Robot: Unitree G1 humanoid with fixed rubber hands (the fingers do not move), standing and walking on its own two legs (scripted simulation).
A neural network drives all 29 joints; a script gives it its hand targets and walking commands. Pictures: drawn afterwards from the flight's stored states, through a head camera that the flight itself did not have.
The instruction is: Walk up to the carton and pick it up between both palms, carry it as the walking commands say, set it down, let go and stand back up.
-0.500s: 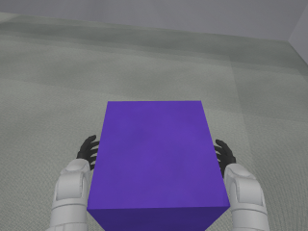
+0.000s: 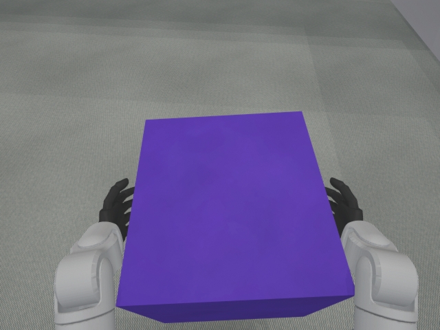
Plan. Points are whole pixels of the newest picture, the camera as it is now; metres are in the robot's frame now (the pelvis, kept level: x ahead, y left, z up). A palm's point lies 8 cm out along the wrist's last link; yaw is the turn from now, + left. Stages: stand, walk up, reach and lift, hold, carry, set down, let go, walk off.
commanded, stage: carry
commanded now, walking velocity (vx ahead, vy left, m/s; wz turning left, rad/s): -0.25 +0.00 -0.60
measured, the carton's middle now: (228, 223) +0.31 -0.01 +0.01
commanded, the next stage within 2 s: none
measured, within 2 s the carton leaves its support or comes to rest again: neither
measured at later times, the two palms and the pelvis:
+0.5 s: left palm (141, 324) +0.13 +0.11 +0.06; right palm out of the picture +0.02 -0.24 +0.05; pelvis -0.16 +0.02 -0.01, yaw -16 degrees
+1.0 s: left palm out of the picture -0.01 +0.15 +0.08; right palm out of the picture -0.21 -0.16 +0.10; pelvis -0.32 +0.11 +0.00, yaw -32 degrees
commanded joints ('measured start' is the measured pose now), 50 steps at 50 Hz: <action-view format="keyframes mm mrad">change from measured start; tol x32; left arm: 1 -373 -670 -747 -155 -273 81 -174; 50 -368 -707 -791 -113 -284 96 -176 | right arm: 1 -350 777 804 -147 310 56 170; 50 -220 723 724 -81 262 74 190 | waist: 1 30 -177 -332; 6 22 319 -273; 19 13 251 -208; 22 22 -348 -214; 50 5 282 -129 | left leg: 1 95 -33 25 -163 0 -3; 4 369 82 -3 -443 193 24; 7 293 559 -219 -401 1107 290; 19 290 372 53 -224 809 134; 23 -168 142 -2 295 -253 -38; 41 521 113 -37 -610 -79 85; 43 93 606 -308 -637 268 288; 50 284 313 54 -333 870 161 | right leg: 1 312 -219 198 -66 607 -97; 7 -161 -7 -105 593 -463 46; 18 53 17 -250 119 -256 50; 22 369 -476 327 -105 878 -144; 27 218 -244 58 -130 270 -106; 40 60 -100 131 -364 -75 118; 44 -131 -4 -60 662 -341 95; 50 -133 30 -194 530 -265 105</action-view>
